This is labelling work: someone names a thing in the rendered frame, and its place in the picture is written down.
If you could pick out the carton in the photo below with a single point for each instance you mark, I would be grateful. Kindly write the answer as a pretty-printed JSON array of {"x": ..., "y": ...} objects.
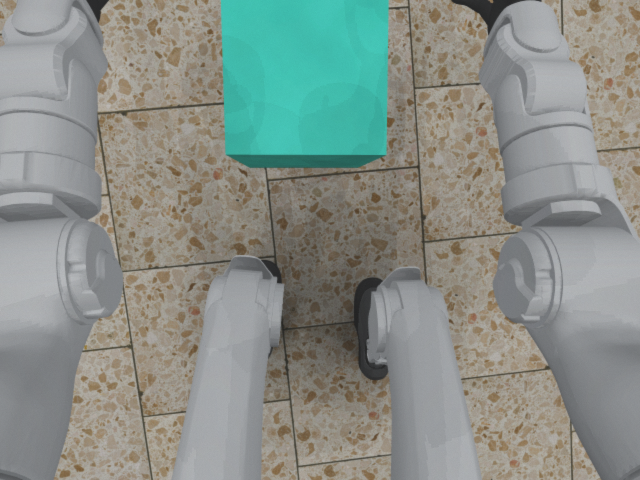
[{"x": 305, "y": 82}]

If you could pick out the robot right forearm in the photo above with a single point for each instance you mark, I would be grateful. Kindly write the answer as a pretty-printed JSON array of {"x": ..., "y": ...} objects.
[{"x": 544, "y": 127}]

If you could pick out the robot foot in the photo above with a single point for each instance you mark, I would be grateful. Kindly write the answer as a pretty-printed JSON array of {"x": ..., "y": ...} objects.
[
  {"x": 362, "y": 304},
  {"x": 272, "y": 267}
]

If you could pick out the right robot foot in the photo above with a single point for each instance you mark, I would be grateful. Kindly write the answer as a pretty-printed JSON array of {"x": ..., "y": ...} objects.
[{"x": 362, "y": 304}]

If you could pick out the left robot upper arm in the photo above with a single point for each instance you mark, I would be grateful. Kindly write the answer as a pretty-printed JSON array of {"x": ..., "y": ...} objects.
[{"x": 57, "y": 278}]

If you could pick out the robot left forearm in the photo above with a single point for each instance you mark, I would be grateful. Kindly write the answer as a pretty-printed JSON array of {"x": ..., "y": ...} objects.
[{"x": 50, "y": 68}]

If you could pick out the left robot hand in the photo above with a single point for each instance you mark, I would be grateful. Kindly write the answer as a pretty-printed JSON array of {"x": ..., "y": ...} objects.
[{"x": 96, "y": 6}]

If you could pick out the right robot upper arm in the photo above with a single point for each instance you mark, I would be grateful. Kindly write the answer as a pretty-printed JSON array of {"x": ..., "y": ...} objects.
[{"x": 577, "y": 292}]

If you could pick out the right robot hand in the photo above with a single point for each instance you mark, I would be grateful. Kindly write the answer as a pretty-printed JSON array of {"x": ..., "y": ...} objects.
[{"x": 487, "y": 10}]

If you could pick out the left robot foot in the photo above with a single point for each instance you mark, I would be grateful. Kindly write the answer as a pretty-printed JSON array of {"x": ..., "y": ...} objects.
[{"x": 272, "y": 267}]

